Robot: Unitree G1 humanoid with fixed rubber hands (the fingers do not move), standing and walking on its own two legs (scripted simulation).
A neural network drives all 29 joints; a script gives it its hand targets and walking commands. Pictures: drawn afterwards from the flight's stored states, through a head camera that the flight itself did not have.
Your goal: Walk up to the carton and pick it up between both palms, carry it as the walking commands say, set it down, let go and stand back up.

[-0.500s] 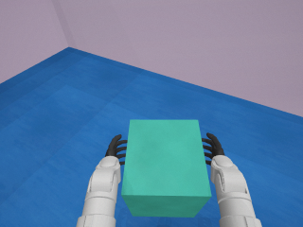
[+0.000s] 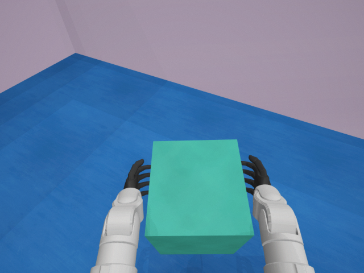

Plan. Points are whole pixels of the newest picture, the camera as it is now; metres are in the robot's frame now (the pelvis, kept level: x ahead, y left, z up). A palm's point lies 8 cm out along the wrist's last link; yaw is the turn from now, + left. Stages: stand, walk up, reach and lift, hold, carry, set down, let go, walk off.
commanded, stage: hold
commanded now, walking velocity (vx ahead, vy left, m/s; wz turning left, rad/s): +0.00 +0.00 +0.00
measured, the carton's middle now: (195, 201) +0.30 +0.00 -0.05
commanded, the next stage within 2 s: set down in 0.52 s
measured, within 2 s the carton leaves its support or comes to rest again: neither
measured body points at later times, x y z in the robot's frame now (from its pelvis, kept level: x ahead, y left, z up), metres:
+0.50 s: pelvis -0.03 +0.04 +0.00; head -0.09 +0.07 +0.45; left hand +0.28 +0.18 +0.05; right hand +0.28 -0.11 +0.07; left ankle +0.05 +0.13 -0.73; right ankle -0.02 -0.08 -0.73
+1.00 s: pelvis -0.01 +0.02 +0.00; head -0.02 +0.02 +0.45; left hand +0.30 +0.16 +0.00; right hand +0.29 -0.13 +0.00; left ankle +0.05 +0.13 -0.73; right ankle -0.02 -0.08 -0.73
